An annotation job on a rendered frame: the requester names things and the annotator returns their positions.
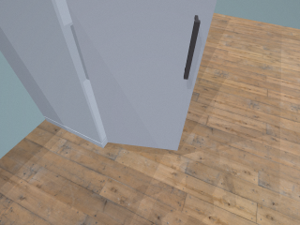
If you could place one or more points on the fridge door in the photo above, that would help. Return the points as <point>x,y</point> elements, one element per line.
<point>135,53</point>

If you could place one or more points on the handle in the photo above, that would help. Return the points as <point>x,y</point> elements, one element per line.
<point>192,45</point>

